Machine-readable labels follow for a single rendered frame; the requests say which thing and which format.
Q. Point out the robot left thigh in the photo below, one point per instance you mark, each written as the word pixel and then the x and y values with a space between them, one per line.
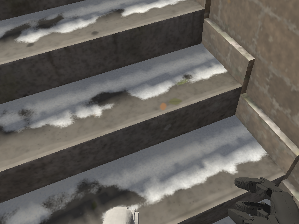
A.
pixel 121 215

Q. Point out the right robot hand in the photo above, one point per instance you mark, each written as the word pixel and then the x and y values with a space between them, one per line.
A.
pixel 282 208

